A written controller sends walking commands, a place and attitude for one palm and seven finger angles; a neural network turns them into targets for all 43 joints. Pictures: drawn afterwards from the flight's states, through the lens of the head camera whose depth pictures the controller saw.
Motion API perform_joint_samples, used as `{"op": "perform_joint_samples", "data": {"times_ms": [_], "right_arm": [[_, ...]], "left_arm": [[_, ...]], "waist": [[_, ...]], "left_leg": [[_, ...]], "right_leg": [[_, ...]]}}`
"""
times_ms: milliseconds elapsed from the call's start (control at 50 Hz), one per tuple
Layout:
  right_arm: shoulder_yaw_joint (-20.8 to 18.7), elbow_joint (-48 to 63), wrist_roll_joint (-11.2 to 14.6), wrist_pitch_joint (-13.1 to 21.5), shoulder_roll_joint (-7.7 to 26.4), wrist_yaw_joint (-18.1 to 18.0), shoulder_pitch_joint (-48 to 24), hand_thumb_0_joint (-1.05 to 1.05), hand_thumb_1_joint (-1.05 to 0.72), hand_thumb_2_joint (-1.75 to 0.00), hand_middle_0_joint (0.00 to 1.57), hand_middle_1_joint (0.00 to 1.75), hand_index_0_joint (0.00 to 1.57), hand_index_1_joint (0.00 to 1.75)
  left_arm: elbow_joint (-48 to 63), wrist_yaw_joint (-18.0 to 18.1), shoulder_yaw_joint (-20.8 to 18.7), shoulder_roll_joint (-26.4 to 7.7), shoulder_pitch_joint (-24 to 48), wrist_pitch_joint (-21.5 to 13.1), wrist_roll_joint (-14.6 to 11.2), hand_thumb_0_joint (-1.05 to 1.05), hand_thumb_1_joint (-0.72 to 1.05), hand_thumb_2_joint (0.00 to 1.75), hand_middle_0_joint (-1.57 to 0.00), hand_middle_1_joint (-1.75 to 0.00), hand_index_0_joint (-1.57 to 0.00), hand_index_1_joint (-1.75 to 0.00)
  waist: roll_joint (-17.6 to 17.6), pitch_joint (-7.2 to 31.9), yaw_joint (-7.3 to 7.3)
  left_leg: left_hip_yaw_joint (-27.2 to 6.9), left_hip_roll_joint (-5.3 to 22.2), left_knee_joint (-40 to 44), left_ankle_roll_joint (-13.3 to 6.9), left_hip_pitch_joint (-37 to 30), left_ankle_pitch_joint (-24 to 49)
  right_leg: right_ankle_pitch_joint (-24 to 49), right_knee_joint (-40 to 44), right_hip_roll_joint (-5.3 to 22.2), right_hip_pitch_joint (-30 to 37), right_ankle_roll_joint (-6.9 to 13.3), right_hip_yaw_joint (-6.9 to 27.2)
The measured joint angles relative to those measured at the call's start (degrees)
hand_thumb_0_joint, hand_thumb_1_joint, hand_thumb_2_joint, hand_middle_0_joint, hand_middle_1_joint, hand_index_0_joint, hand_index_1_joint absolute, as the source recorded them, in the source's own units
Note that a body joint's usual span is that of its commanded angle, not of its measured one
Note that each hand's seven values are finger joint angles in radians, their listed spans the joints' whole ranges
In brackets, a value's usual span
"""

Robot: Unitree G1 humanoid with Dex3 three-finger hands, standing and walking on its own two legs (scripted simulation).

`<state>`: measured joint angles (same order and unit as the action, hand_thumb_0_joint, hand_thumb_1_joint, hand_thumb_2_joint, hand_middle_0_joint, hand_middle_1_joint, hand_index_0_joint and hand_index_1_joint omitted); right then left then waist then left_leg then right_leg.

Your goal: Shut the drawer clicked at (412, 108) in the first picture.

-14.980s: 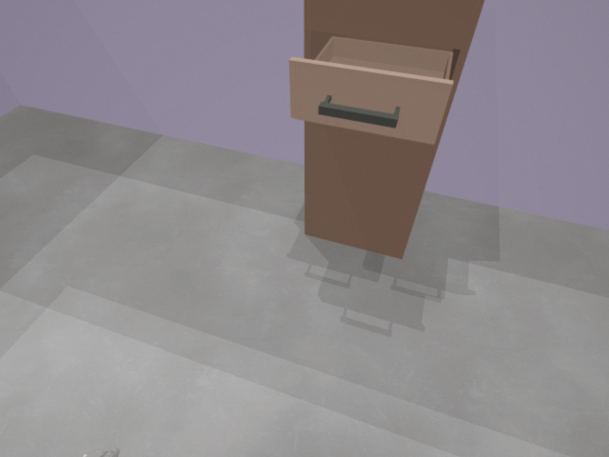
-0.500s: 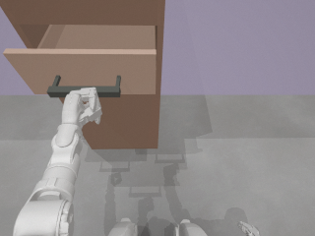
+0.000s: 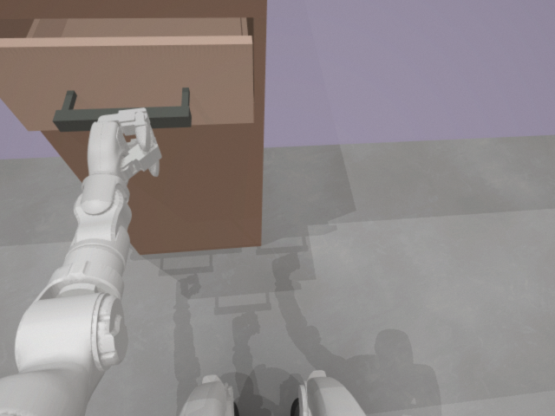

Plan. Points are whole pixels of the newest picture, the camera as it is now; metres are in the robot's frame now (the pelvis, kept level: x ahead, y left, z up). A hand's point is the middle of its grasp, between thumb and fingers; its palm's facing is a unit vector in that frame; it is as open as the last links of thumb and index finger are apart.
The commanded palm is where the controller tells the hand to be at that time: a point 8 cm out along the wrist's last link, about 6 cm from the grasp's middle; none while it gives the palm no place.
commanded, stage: push the drawer shut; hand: left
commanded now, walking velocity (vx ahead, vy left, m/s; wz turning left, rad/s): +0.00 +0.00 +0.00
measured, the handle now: (127, 107) +0.56 +0.20 +0.08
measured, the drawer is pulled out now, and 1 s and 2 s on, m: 0.06 0.00 0.00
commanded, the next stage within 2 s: pull the fist back off the drawer in 0.76 s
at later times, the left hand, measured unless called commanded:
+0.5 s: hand (152, 121) +0.54 +0.16 +0.07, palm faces +0.02 -1.00 -0.02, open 2.9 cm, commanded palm +0.53 +0.21 +0.08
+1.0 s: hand (146, 116) +0.55 +0.17 +0.07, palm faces +0.03 -1.00 -0.03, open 2.8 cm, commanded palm +0.56 +0.19 +0.08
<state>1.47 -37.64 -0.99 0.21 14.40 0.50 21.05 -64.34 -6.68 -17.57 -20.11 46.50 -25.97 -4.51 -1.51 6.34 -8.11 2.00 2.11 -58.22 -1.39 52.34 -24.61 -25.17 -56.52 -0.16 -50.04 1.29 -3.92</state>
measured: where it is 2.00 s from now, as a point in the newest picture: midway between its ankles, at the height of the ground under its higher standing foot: outside the picture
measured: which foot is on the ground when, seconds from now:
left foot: down 0.00-1.00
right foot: down 0.00-1.00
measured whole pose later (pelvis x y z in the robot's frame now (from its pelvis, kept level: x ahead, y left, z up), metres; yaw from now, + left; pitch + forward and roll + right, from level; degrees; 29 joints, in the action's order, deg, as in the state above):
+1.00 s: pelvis -0.02 +0.01 -0.02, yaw +1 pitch +25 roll -5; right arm 3.9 -38.4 -3.3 0.7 15.3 0.3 23.8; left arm -76.7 -6.1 -18.2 -31.7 66.7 -20.6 -0.4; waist -1.9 6.0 -14.0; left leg -1.4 2.2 -63.6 -1.7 65.0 -24.1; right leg -24.1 -58.9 -0.4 -60.2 1.2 -7.1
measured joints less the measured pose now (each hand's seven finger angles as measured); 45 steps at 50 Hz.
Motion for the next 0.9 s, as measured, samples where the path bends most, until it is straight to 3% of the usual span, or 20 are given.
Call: {"op": "perform_joint_samples", "data": {"times_ms": [220, 580, 900], "right_arm": [[0.23, 0.25, -0.53, -1.14, 0.25, 0.36, 0.23, 0.01, -0.91, -0.9, 0.2, 0.3, 0.21, 0.3], [1.11, 0.68, -1.25, -1.93, 0.8, 0.01, 1.62, 0.0, -0.91, -0.9, 0.2, 0.3, 0.21, 0.3], [2.26, -0.96, -2.01, -0.15, 0.81, -0.39, 2.58, 0.0, -0.91, -0.9, 0.2, 0.3, 0.21, 0.3]], "left_arm": [[-2.98, -0.12, -1.81, -2.04, 3.98, 0.41, 1.29, -0.02, 0.8, 0.93, -1.4, -1.6, -1.4, -1.6], [-8.97, -2.34, -4.7, -8.92, 12.47, 2.71, 3.17, -0.03, 0.72, 0.91, -1.4, -1.6, -1.4, -1.6], [-12.05, -0.63, -1.23, -11.55, 19.1, 4.71, 3.67, -0.08, 0.57, 0.94, -1.4, -1.6, -1.43, -1.6]], "waist": [[-0.12, 0.1, -1.01], [-0.55, -0.17, -3.91], [-0.44, -0.22, -5.4]], "left_leg": [[-0.3, 0.28, -0.86, -0.02, 1.78, -0.6], [-1.45, 0.89, -2.98, 0.07, 6.6, -1.18], [-3.41, 0.21, -5.24, -0.12, 12.05, -0.04]], "right_leg": [[-0.32, -0.27, -0.31, -1.48, -0.04, -0.22], [-0.38, -1.01, -0.97, -5.43, 0.09, -1.24], [0.51, -2.32, -0.38, -9.57, 0.03, -3.16]]}}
